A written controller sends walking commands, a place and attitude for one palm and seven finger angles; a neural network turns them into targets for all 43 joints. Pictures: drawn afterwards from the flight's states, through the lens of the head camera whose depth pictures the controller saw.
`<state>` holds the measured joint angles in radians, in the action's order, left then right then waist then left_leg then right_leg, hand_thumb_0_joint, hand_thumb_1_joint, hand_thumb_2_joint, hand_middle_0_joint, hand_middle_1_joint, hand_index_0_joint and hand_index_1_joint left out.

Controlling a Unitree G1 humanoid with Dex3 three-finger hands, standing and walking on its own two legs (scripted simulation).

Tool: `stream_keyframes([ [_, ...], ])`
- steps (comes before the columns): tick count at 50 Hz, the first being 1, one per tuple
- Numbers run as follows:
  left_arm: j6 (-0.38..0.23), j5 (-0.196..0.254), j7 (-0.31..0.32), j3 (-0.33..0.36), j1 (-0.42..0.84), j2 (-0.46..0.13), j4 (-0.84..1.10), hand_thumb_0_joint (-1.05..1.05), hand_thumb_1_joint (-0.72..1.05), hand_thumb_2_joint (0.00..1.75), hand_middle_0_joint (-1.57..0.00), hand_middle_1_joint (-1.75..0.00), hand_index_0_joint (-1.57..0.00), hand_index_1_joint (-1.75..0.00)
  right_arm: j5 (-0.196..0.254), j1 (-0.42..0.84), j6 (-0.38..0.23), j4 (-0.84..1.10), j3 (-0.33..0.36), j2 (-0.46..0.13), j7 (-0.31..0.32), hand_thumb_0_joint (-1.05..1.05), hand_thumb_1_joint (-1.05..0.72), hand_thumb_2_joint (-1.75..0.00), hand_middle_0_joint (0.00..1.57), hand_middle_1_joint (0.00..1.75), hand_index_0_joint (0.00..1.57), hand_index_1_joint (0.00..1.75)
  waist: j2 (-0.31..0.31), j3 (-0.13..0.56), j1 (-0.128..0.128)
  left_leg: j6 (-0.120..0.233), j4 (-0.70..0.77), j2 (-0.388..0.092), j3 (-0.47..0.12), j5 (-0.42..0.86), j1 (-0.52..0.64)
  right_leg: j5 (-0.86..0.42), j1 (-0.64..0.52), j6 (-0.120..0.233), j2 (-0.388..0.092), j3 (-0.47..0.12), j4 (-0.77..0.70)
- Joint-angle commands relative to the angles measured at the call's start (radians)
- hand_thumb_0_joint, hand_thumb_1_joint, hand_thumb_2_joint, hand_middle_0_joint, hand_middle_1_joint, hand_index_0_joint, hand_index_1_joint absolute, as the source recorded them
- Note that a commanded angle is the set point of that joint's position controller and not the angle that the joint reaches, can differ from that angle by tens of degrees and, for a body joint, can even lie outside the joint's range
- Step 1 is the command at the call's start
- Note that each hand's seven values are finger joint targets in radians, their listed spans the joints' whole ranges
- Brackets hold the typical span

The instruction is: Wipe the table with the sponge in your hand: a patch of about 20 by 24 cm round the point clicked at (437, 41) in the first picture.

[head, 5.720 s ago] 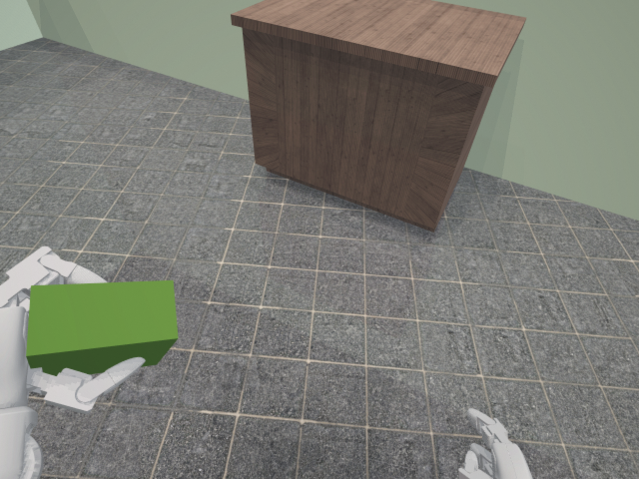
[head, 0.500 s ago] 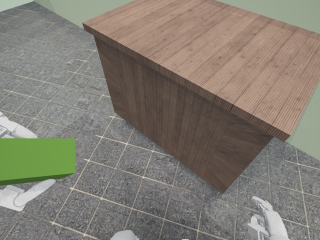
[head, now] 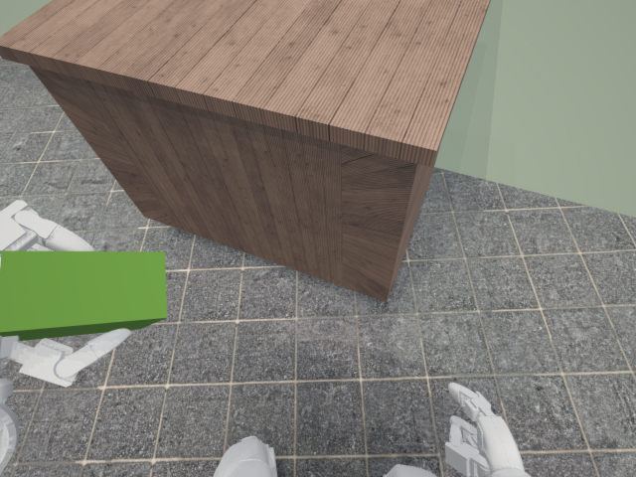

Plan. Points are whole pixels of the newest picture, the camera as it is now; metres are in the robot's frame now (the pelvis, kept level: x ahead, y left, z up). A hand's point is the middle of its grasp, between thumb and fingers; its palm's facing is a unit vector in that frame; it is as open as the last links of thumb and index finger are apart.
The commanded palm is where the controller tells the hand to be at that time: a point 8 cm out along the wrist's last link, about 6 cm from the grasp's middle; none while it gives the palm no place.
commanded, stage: turn to face it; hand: left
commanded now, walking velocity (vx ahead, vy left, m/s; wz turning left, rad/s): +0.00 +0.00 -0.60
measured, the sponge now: (107, 296) +0.25 +0.20 +0.16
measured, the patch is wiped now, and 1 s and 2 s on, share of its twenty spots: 0.00 0.00 0.00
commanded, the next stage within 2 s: take the last steps up to it in 1.12 s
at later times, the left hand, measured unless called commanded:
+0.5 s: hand (130, 322) +0.22 +0.16 +0.18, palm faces +0.14 -0.91 -0.40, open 10.1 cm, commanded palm +0.18 +0.21 +0.19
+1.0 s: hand (356, 386) +0.18 -0.02 +0.18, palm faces -0.28 -0.75 -0.60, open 10.1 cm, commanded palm +0.16 +0.08 +0.19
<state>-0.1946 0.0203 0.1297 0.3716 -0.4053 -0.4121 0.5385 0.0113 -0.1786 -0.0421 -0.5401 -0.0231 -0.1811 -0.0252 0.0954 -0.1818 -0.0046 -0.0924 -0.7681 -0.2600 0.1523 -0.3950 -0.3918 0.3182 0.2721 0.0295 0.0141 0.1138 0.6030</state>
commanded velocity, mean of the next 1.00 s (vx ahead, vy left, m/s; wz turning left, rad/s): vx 0.00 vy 0.00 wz -0.53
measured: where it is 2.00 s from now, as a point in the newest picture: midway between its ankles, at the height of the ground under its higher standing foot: outside the picture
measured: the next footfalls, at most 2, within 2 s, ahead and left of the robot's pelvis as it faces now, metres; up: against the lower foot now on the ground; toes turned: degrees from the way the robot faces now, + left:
left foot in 0.46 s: +0.01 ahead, +0.11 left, +0.00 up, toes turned -13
right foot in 0.80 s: -0.11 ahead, -0.16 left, +0.00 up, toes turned -35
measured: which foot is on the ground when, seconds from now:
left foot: up 0.00-0.44, down 0.46-0.82, up 0.84-1.00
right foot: down 0.00-0.48, up 0.50-0.78, down 0.80-1.00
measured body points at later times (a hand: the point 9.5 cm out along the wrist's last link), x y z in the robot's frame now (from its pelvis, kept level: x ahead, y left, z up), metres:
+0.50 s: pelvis -0.05 -0.01 +0.01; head -0.02 -0.01 +0.46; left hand +0.21 +0.21 +0.20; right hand +0.08 -0.29 -0.06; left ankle -0.03 +0.12 -0.73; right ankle +0.00 -0.10 -0.72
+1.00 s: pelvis -0.13 -0.05 +0.01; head -0.08 -0.12 +0.45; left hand +0.19 +0.03 +0.21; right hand -0.16 -0.36 -0.10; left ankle -0.07 +0.09 -0.64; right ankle -0.14 -0.14 -0.72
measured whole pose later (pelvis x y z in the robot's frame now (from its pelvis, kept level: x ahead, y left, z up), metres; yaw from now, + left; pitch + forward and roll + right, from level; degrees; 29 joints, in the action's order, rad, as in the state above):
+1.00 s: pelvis -0.13 -0.05 +0.01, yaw -36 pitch +1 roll +1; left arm -0.21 0.05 0.14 0.42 -0.59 -0.47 0.64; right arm 0.01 -0.13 0.02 -0.57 0.04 -0.26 0.00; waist 0.01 -0.18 0.06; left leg -0.09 -1.16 -0.08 0.03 -0.46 -0.51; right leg 0.22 0.34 0.08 0.05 0.00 0.54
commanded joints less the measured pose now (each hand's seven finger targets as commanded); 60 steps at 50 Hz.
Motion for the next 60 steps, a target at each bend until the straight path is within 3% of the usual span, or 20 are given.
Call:
stream_keyframes([
  [1, -0.035, 0.053, 0.031, 0.239, -0.171, -0.237, 0.221, 0.0, 0.1, 1.3, -1.2, -1.6, -1.2, -1.6, 0.025, 0.078, -0.01, 0.176, 0.067, -0.104, 0.026, 0.0, -0.9, -0.9, 0.2, 0.3, 0.2, 0.3, -0.336, 0.381, -0.013, -0.001, -0.487, 0.138, -0.173, -0.142, -0.303, -0.985, -0.387, 0.12, -0.324, -0.427, -0.123],
  [4, -0.052, 0.063, 0.043, 0.263, -0.226, -0.216, 0.247, 0.0, 0.1, 1.3, -1.2, -1.6, -1.2, -1.6, 0.009, 0.127, 0.039, 0.138, 0.044, -0.082, 0.034, 0.0, -0.9, -0.9, 0.2, 0.3, 0.2, 0.3, -0.18, 0.395, -0.014, -0.02, -0.47, 0.147, -0.159, -0.059, -0.321, -0.871, -0.417, 0.122, -0.273, -0.339, -0.131],
  [6, -0.061, 0.06, 0.048, 0.257, -0.215, -0.205, 0.252, 0.0, 0.1, 1.3, -1.2, -1.6, -1.2, -1.6, 0.004, 0.131, 0.053, 0.135, 0.064, -0.099, 0.042, 0.0, -0.9, -0.9, 0.2, 0.3, 0.2, 0.3, -0.153, 0.377, -0.005, -0.017, -0.416, 0.161, -0.15, -0.02, -0.26, -0.8, -0.351, 0.124, -0.263, -0.346, -0.165],
  [16, -0.033, 0.046, 0.043, 0.143, -0.1, -0.154, 0.189, 0.0, 0.1, 1.3, -1.2, -1.6, -1.2, -1.6, 0.007, 0.107, 0.054, 0.156, 0.081, -0.149, 0.05, 0.0, -0.9, -0.9, 0.2, 0.3, 0.2, 0.3, -0.222, 0.312, -0.033, 0.028, -0.003, 0.216, -0.138, -0.045, -0.008, -0.393, -0.126, 0.149, -0.218, -0.525, -0.269],
  [21, -0.035, 0.033, 0.035, 0.106, -0.009, -0.153, 0.222, 0.0, 0.1, 1.3, -1.2, -1.6, -1.2, -1.6, 0.004, 0.073, 0.063, 0.165, 0.068, -0.142, 0.046, 0.0, -0.9, -0.9, 0.2, 0.3, 0.2, 0.3, -0.146, 0.299, -0.02, 0.059, 0.303, 0.207, -0.132, 0.041, 0.234, -0.153, 0.05, 0.082, -0.161, -0.56, -0.269],
  [22, -0.04, 0.032, 0.032, 0.108, 0.006, -0.157, 0.224, 0.0, 0.1, 1.3, -1.2, -1.6, -1.2, -1.6, 0.0, 0.066, 0.06, 0.162, 0.068, -0.146, 0.047, 0.0, -0.9, -0.9, 0.2, 0.3, 0.2, 0.3, -0.107, 0.292, -0.017, 0.078, 0.372, 0.169, -0.142, 0.069, 0.309, -0.121, 0.115, 0.051, -0.113, -0.532, -0.221],
  [24, -0.059, 0.022, 0.025, 0.115, 0.067, -0.175, 0.294, 0.0, 0.1, 1.3, -1.2, -1.6, -1.2, -1.6, -0.004, 0.085, 0.049, 0.185, 0.074, -0.17, 0.051, 0.0, -0.9, -0.9, 0.2, 0.3, 0.2, 0.3, 0.165, 0.261, -0.029, 0.173, 0.482, -0.096, -0.348, 0.232, 0.404, 0.127, 0.322, -0.024, 0.055, -0.333, 0.088],
  [25, -0.068, 0.008, 0.026, 0.114, 0.088, -0.179, 0.296, 0.0, 0.1, 1.3, -1.2, -1.6, -1.2, -1.6, -0.003, 0.065, 0.034, 0.195, 0.074, -0.149, 0.052, 0.0, -0.9, -0.9, 0.2, 0.3, 0.2, 0.3, 0.195, 0.258, -0.031, 0.23, 0.488, -0.175, -0.364, 0.366, 0.34, 0.189, 0.327, -0.047, 0.063, -0.223, 0.349],
  [26, -0.071, 0.006, 0.027, 0.139, 0.069, -0.197, 0.26, 0.0, 0.1, 1.3, -1.2, -1.6, -1.2, -1.6, -0.013, 0.08, 0.018, 0.18, 0.062, -0.122, 0.051, 0.0, -0.9, -0.9, 0.2, 0.3, 0.2, 0.3, 0.207, 0.254, -0.037, 0.249, 0.512, -0.199, -0.342, 0.287, 0.209, 0.16, 0.28, -0.061, 0.022, -0.196, 0.529],
  [29, -0.058, 0.013, 0.009, 0.061, 0.135, -0.126, 0.291, 0.0, 0.1, 1.3, -1.2, -1.6, -1.2, -1.6, 0.0, 0.06, 0.001, 0.164, 0.071, -0.135, 0.031, 0.0, -0.9, -0.9, 0.2, 0.3, 0.2, 0.3, 0.135, 0.189, -0.029, 0.213, 0.451, -0.127, -0.101, 0.417, 0.225, 0.096, 0.298, -0.084, -0.034, -0.137, 0.5],
  [33, -0.042, 0.012, 0.015, 0.024, 0.109, -0.085, 0.215, 0.0, 0.1, 1.3, -1.2, -1.6, -1.2, -1.6, 0.007, 0.017, -0.03, 0.156, 0.075, -0.156, 0.02, 0.0, -0.9, -0.9, 0.2, 0.3, 0.2, 0.3, 0.142, 0.18, 0.004, 0.151, 0.403, -0.094, -0.045, 0.556, 0.237, 0.079, 0.159, -0.094, -0.011, -0.029, 0.21],
  [38, -0.042, 0.016, 0.016, 0.086, 0.069, -0.131, 0.192, 0.0, 0.1, 1.3, -1.2, -1.6, -1.2, -1.6, 0.005, 0.018, -0.054, 0.153, 0.076, -0.156, 0.02, 0.0, -0.9, -0.9, 0.2, 0.3, 0.2, 0.3, 0.136, 0.255, -0.008, 0.097, 0.214, -0.077, 0.017, 0.53, 0.259, -0.059, -0.041, -0.083, 0.016, 0.031, -0.088],
  [39, -0.042, 0.009, 0.018, 0.1, 0.038, -0.147, 0.192, 0.0, 0.1, 1.3, -1.2, -1.6, -1.2, -1.6, 0.009, 0.005, -0.053, 0.147, 0.078, -0.152, 0.016, 0.0, -0.9, -0.9, 0.2, 0.3, 0.2, 0.3, 0.079, 0.291, -0.009, 0.077, 0.113, -0.054, 0.027, 0.483, 0.219, -0.174, -0.122, -0.06, -0.014, -0.008, -0.166],
  [40, -0.053, 0.005, 0.023, 0.119, 0.042, -0.181, 0.232, 0.0, 0.1, 1.3, -1.2, -1.6, -1.2, -1.6, 0.014, 0.011, -0.05, 0.157, 0.072, -0.129, 0.013, 0.0, -0.9, -0.9, 0.2, 0.3, 0.2, 0.3, -0.084, 0.33, -0.006, 0.045, -0.071, 0.022, 0.052, 0.284, 0.123, -0.453, -0.227, -0.003, -0.138, -0.166, -0.19],
  [41, -0.063, 0.009, 0.035, 0.184, -0.002, -0.243, 0.245, 0.0, 0.1, 1.3, -1.2, -1.6, -1.2, -1.6, 0.01, 0.046, -0.048, 0.179, 0.057, -0.102, 0.02, 0.0, -0.9, -0.9, 0.2, 0.3, 0.2, 0.3, -0.309, 0.36, -0.024, 0.011, -0.258, 0.155, 0.019, -0.189, -0.125, -0.935, -0.359, 0.105, -0.3, -0.451, -0.157],
  [42, -0.061, 0.025, 0.042, 0.213, -0.04, -0.243, 0.23, 0.0, 0.1, 1.3, -1.2, -1.6, -1.2, -1.6, 0.012, 0.068, -0.043, 0.171, 0.052, -0.102, 0.025, 0.0, -0.9, -0.9, 0.2, 0.3, 0.2, 0.3, -0.35, 0.381, -0.03, 0.007, -0.399, 0.16, -0.101, -0.248, -0.194, -1.051, -0.348, 0.137, -0.36, -0.485, -0.147],
  [43, -0.056, 0.038, 0.036, 0.205, -0.083, -0.234, 0.27, 0.0, 0.1, 1.3, -1.2, -1.6, -1.2, -1.6, 0.021, 0.072, -0.033, 0.174, 0.072, -0.116, 0.022, 0.0, -0.9, -0.9, 0.2, 0.3, 0.2, 0.3, -0.321, 0.396, -0.018, 0.012, -0.462, 0.145, -0.172, -0.188, -0.181, -0.921, -0.315, 0.124, -0.337, -0.474, -0.158],
  [47, -0.079, 0.05, 0.058, 0.287, -0.241, -0.227, 0.297, 0.0, 0.1, 1.3, -1.2, -1.6, -1.2, -1.6, 0.004, 0.12, 0.014, 0.137, 0.054, -0.088, 0.024, 0.0, -0.9, -0.9, 0.2, 0.3, 0.2, 0.3, -0.139, 0.42, -0.001, -0.001, -0.443, 0.164, -0.166, -0.06, -0.23, -0.807, -0.35, 0.136, -0.271, -0.369, -0.149],
  [56, -0.054, 0.046, 0.043, 0.222, -0.239, -0.164, 0.154, 0.0, 0.1, 1.3, -1.2, -1.6, -1.2, -1.6, 0.009, 0.074, 0.007, 0.119, 0.089, -0.142, 0.052, 0.0, -0.9, -0.9, 0.2, 0.3, 0.2, 0.3, -0.235, 0.355, -0.007, 0.042, -0.024, 0.211, -0.121, -0.043, -0.011, -0.463, -0.142, 0.137, -0.233, -0.417, -0.239],
  [60, -0.043, 0.032, 0.035, 0.139, -0.125, -0.138, 0.182, 0.0, 0.1, 1.3, -1.2, -1.6, -1.2, -1.6, 0.008, 0.054, 0.008, 0.119, 0.08, -0.149, 0.063, 0.0, -0.9, -0.9, 0.2, 0.3, 0.2, 0.3, -0.173, 0.316, 0.008, 0.071, 0.207, 0.222, -0.119, 0.027, 0.182, -0.119, 0.028, 0.087, -0.206, -0.444, -0.297],
])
